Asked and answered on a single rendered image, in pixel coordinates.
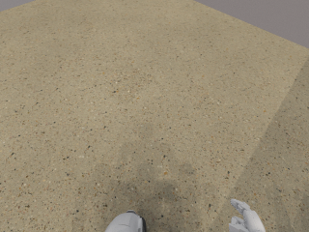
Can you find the robot right hand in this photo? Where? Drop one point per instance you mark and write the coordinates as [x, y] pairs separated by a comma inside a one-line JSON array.
[[250, 222]]

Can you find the left robot thigh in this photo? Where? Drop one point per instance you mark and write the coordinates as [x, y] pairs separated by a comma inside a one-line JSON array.
[[126, 222]]

